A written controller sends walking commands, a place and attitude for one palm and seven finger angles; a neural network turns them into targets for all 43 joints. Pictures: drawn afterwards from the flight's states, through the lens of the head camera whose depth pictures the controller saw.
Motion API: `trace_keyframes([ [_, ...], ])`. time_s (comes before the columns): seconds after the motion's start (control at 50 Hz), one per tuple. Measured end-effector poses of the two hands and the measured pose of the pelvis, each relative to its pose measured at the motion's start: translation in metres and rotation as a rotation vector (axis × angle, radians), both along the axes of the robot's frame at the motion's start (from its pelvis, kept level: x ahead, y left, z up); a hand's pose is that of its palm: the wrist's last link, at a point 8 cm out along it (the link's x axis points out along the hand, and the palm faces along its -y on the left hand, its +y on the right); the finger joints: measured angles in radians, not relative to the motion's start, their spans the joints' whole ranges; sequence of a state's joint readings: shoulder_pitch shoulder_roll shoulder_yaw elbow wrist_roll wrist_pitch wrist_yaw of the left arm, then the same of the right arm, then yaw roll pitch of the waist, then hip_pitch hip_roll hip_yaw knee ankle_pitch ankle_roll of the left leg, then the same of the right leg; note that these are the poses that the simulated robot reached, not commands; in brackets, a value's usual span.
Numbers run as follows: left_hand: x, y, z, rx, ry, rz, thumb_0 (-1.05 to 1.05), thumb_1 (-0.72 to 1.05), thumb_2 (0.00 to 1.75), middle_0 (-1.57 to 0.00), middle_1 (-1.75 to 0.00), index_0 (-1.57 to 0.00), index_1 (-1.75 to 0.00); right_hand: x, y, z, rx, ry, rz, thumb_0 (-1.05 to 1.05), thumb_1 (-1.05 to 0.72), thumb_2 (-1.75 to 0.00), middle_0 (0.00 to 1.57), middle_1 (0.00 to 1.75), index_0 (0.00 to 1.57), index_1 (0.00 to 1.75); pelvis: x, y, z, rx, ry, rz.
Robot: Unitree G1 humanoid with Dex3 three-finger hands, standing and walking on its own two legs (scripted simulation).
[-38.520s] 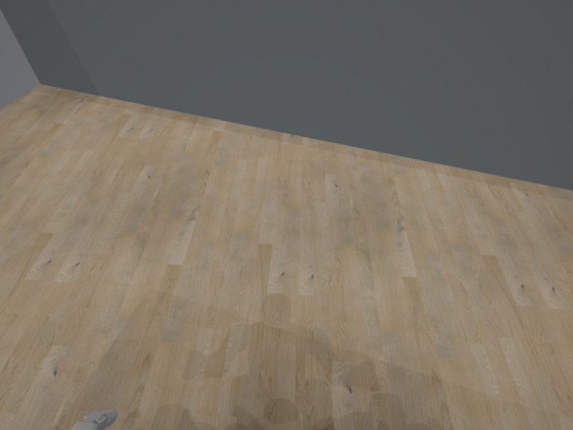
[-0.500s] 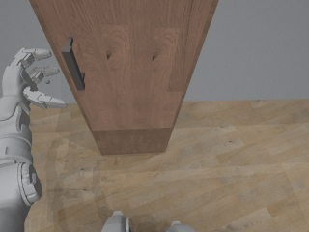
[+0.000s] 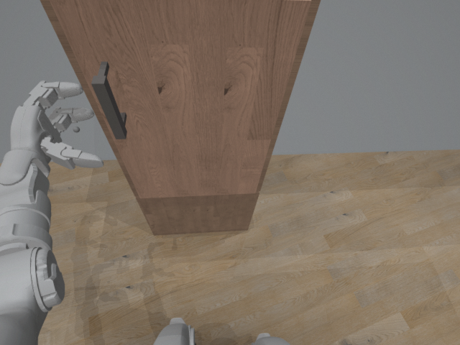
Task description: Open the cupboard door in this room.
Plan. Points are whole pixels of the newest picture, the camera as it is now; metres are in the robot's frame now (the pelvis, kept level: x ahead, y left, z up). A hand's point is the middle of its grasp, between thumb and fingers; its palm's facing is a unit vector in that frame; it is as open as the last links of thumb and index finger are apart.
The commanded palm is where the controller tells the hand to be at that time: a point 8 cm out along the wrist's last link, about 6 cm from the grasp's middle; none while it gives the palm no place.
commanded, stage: move the hooked fingers beside the handle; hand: left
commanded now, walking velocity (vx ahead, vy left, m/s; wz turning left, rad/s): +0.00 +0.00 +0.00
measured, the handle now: (113, 102) +0.52 +0.20 +0.09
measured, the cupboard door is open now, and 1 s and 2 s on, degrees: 0 0 0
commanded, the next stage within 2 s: slide the fingers in behind the handle in 0.12 s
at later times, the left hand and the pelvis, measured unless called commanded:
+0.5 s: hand (89, 124) +0.47 +0.23 +0.09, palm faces +0.05 -1.00 +0.01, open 14.0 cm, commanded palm +0.44 +0.27 +0.09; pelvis +0.00 +0.00 +0.00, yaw +0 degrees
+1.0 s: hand (110, 123) +0.47 +0.19 +0.09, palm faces +0.05 -1.00 +0.00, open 14.0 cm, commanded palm +0.44 +0.24 +0.09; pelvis +0.00 -0.01 +0.00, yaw +0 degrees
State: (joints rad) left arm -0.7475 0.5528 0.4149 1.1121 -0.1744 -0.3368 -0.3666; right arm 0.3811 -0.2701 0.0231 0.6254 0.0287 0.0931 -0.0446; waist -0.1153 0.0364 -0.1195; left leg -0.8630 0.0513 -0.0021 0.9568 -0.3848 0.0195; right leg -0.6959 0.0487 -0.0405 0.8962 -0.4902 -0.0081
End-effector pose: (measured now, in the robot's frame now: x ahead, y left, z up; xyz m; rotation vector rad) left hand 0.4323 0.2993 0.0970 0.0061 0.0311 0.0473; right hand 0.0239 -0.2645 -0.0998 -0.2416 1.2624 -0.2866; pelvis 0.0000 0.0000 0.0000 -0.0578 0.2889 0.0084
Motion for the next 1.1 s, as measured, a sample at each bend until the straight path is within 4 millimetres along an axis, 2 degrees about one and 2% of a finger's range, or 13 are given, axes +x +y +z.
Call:
trace_keyframes([
  [0.14, 0.007, -0.006, -0.002, -0.008, -0.027, 0.014, -0.01, -0.50, 0.30, -0.30, -1.20, -0.30, -1.20, 0.005, -0.004, 0.000, -0.017, -0.017, 0.008, 0.00, -0.91, -0.90, 0.21, 0.30, 0.21, 0.30, -0.003, -0.002, -0.003, 0.000, 0.009, -0.001],
  [0.28, 0.014, -0.005, 0.003, 0.009, -0.019, 0.015, -0.01, -0.50, 0.30, -0.30, -1.20, -0.30, -1.20, 0.001, -0.006, 0.000, -0.017, -0.009, -0.007, 0.00, -0.91, -0.90, 0.21, 0.30, 0.20, 0.30, -0.001, -0.003, -0.002, 0.001, 0.015, -0.007],
  [0.48, 0.014, -0.016, -0.003, -0.021, 0.002, 0.000, -0.01, -0.50, 0.30, -0.30, -1.20, -0.30, -1.20, -0.002, -0.004, 0.000, 0.000, 0.012, -0.013, 0.00, -0.91, -0.90, 0.21, 0.30, 0.21, 0.30, 0.004, -0.004, 0.000, 0.005, 0.011, -0.006],
  [0.56, 0.015, -0.019, -0.007, -0.009, -0.004, 0.010, -0.01, -0.50, 0.30, -0.30, -1.20, -0.30, -1.20, 0.000, -0.004, 0.001, -0.001, 0.005, -0.014, 0.00, -0.91, -0.90, 0.21, 0.30, 0.21, 0.30, 0.005, -0.004, -0.001, 0.004, 0.013, -0.007],
  [0.66, 0.012, -0.028, 0.000, 0.008, -0.050, -0.004, -0.01, -0.50, 0.30, -0.29, -1.20, -0.30, -1.20, 0.004, -0.003, -0.002, 0.011, -0.003, -0.010, 0.00, -0.91, -0.90, 0.20, 0.30, 0.20, 0.30, 0.006, -0.002, 0.000, 0.004, 0.008, -0.008],
  [0.88, 0.011, -0.043, -0.002, -0.007, -0.011, 0.008, -0.01, -0.50, 0.30, -0.30, -1.20, -0.30, -1.20, 0.016, 0.001, -0.002, 0.032, -0.051, 0.009, 0.00, -0.91, -0.90, 0.20, 0.30, 0.20, 0.30, 0.003, -0.004, 0.000, 0.010, -0.006, -0.003],
  [1.1, 0.013, -0.058, -0.002, -0.003, -0.030, -0.003, -0.01, -0.50, 0.30, -0.30, -1.20, -0.30, -1.20, 0.003, -0.003, -0.006, 0.033, -0.027, -0.001, 0.00, -0.91, -0.90, 0.20, 0.30, 0.20, 0.30, 0.000, -0.007, -0.001, 0.012, -0.003, -0.005],
])
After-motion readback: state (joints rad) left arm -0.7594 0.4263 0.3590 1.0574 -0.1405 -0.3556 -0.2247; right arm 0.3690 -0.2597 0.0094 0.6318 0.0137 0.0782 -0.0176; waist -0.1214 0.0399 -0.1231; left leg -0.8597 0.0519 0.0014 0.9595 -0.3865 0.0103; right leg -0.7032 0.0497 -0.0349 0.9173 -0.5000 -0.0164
